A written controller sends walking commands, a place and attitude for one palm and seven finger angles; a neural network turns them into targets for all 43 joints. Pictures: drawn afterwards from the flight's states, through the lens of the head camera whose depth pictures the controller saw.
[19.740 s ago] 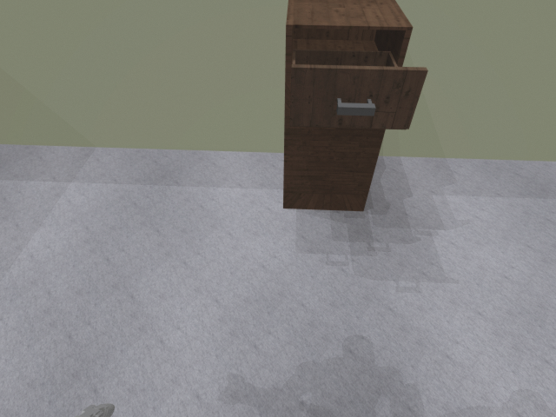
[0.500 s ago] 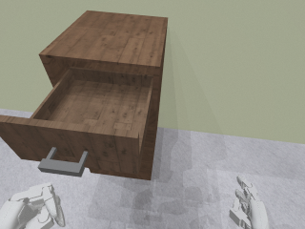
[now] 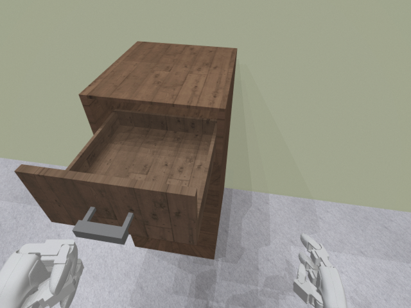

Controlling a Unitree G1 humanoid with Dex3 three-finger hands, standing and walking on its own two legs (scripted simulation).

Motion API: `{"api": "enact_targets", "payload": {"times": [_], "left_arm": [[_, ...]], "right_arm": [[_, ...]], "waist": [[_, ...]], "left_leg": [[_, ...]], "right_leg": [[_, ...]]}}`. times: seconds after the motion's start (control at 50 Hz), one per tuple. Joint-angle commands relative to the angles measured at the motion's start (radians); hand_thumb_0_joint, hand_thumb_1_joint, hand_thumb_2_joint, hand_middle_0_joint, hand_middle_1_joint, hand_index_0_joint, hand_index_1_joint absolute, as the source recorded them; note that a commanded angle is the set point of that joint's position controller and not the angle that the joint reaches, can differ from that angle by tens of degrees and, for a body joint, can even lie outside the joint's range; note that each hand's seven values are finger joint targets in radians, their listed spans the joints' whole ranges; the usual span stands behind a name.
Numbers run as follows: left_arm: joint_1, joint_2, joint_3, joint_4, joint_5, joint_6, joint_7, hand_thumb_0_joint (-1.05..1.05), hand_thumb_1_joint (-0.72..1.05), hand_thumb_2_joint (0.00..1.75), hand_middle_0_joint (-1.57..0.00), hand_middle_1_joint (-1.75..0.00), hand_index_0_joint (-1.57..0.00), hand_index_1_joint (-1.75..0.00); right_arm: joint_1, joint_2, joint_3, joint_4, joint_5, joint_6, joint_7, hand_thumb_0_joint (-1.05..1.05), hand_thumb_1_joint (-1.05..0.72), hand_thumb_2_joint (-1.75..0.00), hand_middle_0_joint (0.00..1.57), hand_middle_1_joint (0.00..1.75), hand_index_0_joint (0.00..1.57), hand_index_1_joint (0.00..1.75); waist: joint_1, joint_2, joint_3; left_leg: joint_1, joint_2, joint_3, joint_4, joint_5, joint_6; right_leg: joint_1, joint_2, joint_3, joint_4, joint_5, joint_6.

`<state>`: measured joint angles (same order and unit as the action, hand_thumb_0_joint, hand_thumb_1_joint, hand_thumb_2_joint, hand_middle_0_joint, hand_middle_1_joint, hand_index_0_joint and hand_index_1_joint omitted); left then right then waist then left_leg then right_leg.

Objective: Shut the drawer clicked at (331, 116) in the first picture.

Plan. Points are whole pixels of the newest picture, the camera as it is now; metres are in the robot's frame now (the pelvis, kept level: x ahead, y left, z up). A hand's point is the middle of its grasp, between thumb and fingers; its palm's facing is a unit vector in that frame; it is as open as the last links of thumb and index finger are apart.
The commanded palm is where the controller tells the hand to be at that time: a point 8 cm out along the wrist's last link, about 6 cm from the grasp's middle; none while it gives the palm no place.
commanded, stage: raise the hand and make a fist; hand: left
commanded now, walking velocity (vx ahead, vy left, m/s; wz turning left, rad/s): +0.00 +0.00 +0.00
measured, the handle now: (106, 223) +0.27 +0.24 +0.03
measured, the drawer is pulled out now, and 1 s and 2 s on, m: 0.28 0.28 0.28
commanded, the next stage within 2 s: bring the fist close to the handle in 0.30 s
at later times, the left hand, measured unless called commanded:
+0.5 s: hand (74, 277) +0.13 +0.21 +0.11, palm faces +0.05 -0.99 -0.14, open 3.3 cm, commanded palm +0.08 +0.27 +0.12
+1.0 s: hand (91, 282) +0.14 +0.21 +0.06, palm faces -0.03 -1.00 -0.06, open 3.3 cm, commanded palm +0.10 +0.26 +0.07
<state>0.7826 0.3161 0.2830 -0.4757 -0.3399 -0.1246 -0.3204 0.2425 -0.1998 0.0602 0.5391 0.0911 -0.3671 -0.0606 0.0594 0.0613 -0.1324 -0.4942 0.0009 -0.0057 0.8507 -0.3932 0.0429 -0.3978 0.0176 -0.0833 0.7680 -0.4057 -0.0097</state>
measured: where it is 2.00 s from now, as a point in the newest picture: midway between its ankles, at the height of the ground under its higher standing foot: outside the picture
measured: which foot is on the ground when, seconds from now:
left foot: down 0.00-1.00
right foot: down 0.00-1.00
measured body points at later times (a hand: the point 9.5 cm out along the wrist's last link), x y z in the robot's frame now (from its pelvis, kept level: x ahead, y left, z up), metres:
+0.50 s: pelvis +0.01 -0.04 +0.01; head -0.01 -0.06 +0.46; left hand +0.12 +0.27 +0.12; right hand +0.22 -0.27 -0.03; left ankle +0.03 +0.08 -0.70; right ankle +0.00 -0.12 -0.70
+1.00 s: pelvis +0.00 -0.01 -0.01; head +0.02 +0.00 +0.44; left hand +0.14 +0.26 +0.07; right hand +0.20 -0.24 -0.05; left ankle +0.03 +0.08 -0.70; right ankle +0.00 -0.12 -0.70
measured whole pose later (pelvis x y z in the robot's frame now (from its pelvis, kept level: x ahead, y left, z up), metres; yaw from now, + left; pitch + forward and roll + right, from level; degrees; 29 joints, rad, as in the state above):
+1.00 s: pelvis +0.00 -0.01 -0.01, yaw +0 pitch +7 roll -3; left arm 0.65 0.27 0.29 -0.15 -0.36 -0.32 -0.46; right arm 0.22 -0.22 0.00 0.58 0.06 -0.39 -0.06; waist 0.03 0.04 -0.11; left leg -0.61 0.01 -0.02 0.90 -0.41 0.03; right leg -0.52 0.03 -0.09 0.83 -0.43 -0.02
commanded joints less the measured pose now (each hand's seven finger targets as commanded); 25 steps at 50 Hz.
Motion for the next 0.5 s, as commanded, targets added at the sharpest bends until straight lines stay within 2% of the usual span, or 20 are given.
{"api": "enact_targets", "payload": {"times": [0.0,0.02,0.04,0.06,0.1,0.14,0.16,0.22,0.26,0.28,0.34,0.38,0.42,0.44,0.46,0.48], "left_arm": [[0.002,0.103,0.087,-0.136,-0.044,-0.039,-0.019,0.0,0.9,0.9,-1.4,-1.6,-1.4,-1.6],[-0.002,0.12,0.104,-0.132,-0.043,-0.045,-0.022,0.0,0.9,0.9,-1.4,-1.6,-1.4,-1.6],[0.004,0.144,0.132,-0.128,-0.042,-0.052,-0.022,0.0,0.9,0.9,-1.4,-1.6,-1.4,-1.6],[0.006,0.143,0.131,-0.139,-0.041,-0.064,-0.024,0.0,0.9,0.9,-1.4,-1.6,-1.4,-1.6],[0.0,0.152,0.142,-0.153,-0.042,-0.086,-0.027,0.0,0.9,0.9,-1.4,-1.6,-1.4,-1.6],[-0.007,0.188,0.196,-0.134,-0.052,-0.108,-0.026,0.0,0.9,0.9,-1.4,-1.6,-1.4,-1.6],[-0.004,0.169,0.186,-0.123,-0.061,-0.117,-0.03,0.0,0.9,0.9,-1.4,-1.6,-1.4,-1.6],[-0.018,0.185,0.228,-0.047,-0.089,-0.126,-0.052,0.0,0.9,0.9,-1.4,-1.6,-1.4,-1.6],[-0.027,0.198,0.255,0.018,-0.107,-0.126,-0.078,0.0,0.9,0.9,-1.4,-1.6,-1.4,-1.6],[-0.039,0.206,0.264,0.034,-0.116,-0.125,-0.094,0.0,0.9,0.9,-1.4,-1.6,-1.4,-1.6],[-0.076,0.203,0.253,0.069,-0.131,-0.119,-0.138,0.0,0.9,0.9,-1.4,-1.6,-1.4,-1.6],[-0.092,0.219,0.258,0.071,-0.134,-0.122,-0.163,0.0,0.9,0.9,-1.4,-1.6,-1.4,-1.6],[-0.102,0.208,0.242,0.108,-0.131,-0.126,-0.182,0.0,0.9,0.9,-1.4,-1.6,-1.4,-1.6],[-0.103,0.21,0.255,0.118,-0.132,-0.133,-0.183,0.0,0.9,0.9,-1.4,-1.6,-1.4,-1.6],[-0.097,0.209,0.252,0.143,-0.129,-0.136,-0.187,0.0,0.9,0.9,-1.4,-1.6,-1.4,-1.6],[-0.094,0.211,0.261,0.154,-0.127,-0.144,-0.19,0.0,0.9,0.9,-1.4,-1.6,-1.4,-1.6]], "right_arm": [[-0.156,-0.129,-0.06,-0.172,0.012,-0.083,-0.018,0.0,-0.9,-0.9,0.2,0.3,0.2,0.3],[-0.153,-0.13,-0.063,-0.169,0.011,-0.087,-0.019,0.0,-0.9,-0.9,0.2,0.3,0.2,0.3],[-0.163,-0.131,-0.068,-0.163,0.009,-0.092,-0.021,0.0,-0.9,-0.9,0.2,0.3,0.2,0.3],[-0.153,-0.127,-0.068,-0.165,0.009,-0.094,-0.02,0.0,-0.9,-0.9,0.2,0.3,0.2,0.3],[-0.152,-0.125,-0.069,-0.162,0.008,-0.101,-0.017,0.0,-0.9,-0.9,0.2,0.3,0.2,0.3],[-0.155,-0.123,-0.075,-0.143,0.009,-0.105,-0.02,0.0,-0.9,-0.9,0.2,0.3,0.2,0.3],[-0.152,-0.121,-0.075,-0.143,0.01,-0.107,-0.021,0.0,-0.9,-0.9,0.2,0.3,0.2,0.3],[-0.155,-0.124,-0.081,-0.129,0.015,-0.111,-0.031,0.0,-0.9,-0.9,0.2,0.3,0.2,0.3],[-0.158,-0.128,-0.082,-0.112,0.017,-0.111,-0.039,0.0,-0.9,-0.9,0.2,0.3,0.2,0.3],[-0.156,-0.132,-0.082,-0.112,0.017,-0.112,-0.044,0.0,-0.9,-0.9,0.2,0.3,0.2,0.3],[-0.161,-0.14,-0.077,-0.108,0.018,-0.123,-0.052,0.0,-0.9,-0.9,0.2,0.3,0.2,0.3],[-0.152,-0.145,-0.078,-0.107,0.016,-0.13,-0.054,0.0,-0.9,-0.9,0.2,0.3,0.2,0.3],[-0.144,-0.149,-0.078,-0.1,0.012,-0.135,-0.054,0.0,-0.9,-0.9,0.2,0.3,0.2,0.3],[-0.148,-0.15,-0.082,-0.092,0.009,-0.136,-0.053,0.0,-0.9,-0.9,0.2,0.3,0.2,0.3],[-0.141,-0.149,-0.082,-0.091,0.006,-0.133,-0.052,0.0,-0.9,-0.9,0.2,0.3,0.2,0.3],[-0.142,-0.149,-0.085,-0.09,0.006,-0.131,-0.05,0.0,-0.9,-0.9,0.2,0.3,0.2,0.3]], "waist": [[-0.002,-0.004,0.057],[-0.002,-0.018,0.051],[0.006,0.001,0.047],[0.005,-0.003,0.035],[0.007,0.033,0.019],[0.011,0.056,0.028],[0.007,0.044,0.032],[0.004,0.001,0.04],[-0.001,-0.004,0.052],[-0.002,-0.019,0.038],[-0.011,-0.031,0.045],[-0.013,-0.026,0.024],[-0.019,-0.054,0.025],[-0.017,-0.041,0.025],[-0.019,-0.066,0.025],[-0.015,-0.054,0.023]], "left_leg": [[0.063,0.006,-0.083,-0.223,0.034,-0.035],[0.062,0.003,-0.08,-0.222,0.043,-0.034],[0.062,-0.001,-0.071,-0.21,0.062,-0.029],[0.07,-0.001,-0.067,-0.208,0.078,-0.029],[0.077,-0.004,-0.059,-0.2,0.094,-0.027],[0.071,-0.005,-0.051,-0.185,0.105,-0.026],[0.072,-0.005,-0.048,-0.182,0.106,-0.026],[0.053,-0.005,-0.045,-0.159,0.117,-0.023],[0.041,-0.004,-0.046,-0.143,0.129,-0.023],[0.045,-0.004,-0.048,-0.136,0.137,-0.022],[0.043,-0.003,-0.057,-0.124,0.146,-0.016],[0.06,-0.004,-0.058,-0.123,0.165,-0.013],[0.057,-0.002,-0.062,-0.119,0.182,-0.011],[0.057,-0.003,-0.061,-0.107,0.19,-0.011],[0.048,-0.002,-0.062,-0.114,0.194,-0.014],[0.05,-0.004,-0.06,-0.113,0.201,-0.013]], "right_leg": [[-0.078,0.041,-0.006,-0.152,0.035,-0.019],[-0.07,0.039,-0.004,-0.157,0.035,-0.019],[-0.055,0.039,0.011,-0.169,0.041,-0.021],[-0.053,0.035,0.011,-0.171,0.044,-0.022],[-0.05,0.032,0.015,-0.168,0.049,-0.023],[-0.041,0.032,0.036,-0.187,0.046,-0.026],[-0.046,0.028,0.038,-0.191,0.043,-0.024],[-0.042,0.021,0.072,-0.213,0.042,-0.016],[-0.034,0.006,0.11,-0.238,0.059,-0.005],[-0.026,-0.001,0.125,-0.241,0.082,0.003],[-0.02,-0.015,0.163,-0.258,0.131,0.026],[-0.003,-0.022,0.17,-0.256,0.175,0.034],[-0.005,-0.027,0.176,-0.25,0.225,0.045],[-0.005,-0.029,0.19,-0.25,0.249,0.053],[-0.002,-0.029,0.181,-0.243,0.256,0.049],[-0.003,-0.027,0.179,-0.237,0.268,0.048]]}}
